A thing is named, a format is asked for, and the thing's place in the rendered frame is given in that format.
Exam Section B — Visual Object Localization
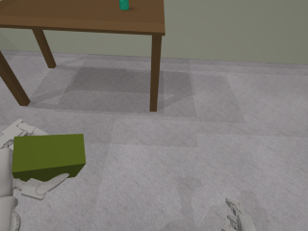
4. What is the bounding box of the robot left hand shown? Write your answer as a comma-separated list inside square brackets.
[0, 118, 69, 200]

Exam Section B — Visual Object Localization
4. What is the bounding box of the table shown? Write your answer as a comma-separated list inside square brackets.
[0, 0, 166, 112]

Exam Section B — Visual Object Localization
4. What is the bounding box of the robot right hand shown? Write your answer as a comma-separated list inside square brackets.
[221, 197, 257, 231]

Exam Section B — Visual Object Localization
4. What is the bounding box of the robot left forearm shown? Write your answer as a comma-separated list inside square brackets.
[0, 196, 21, 231]

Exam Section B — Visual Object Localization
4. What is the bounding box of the sponge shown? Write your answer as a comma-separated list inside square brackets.
[12, 134, 86, 182]

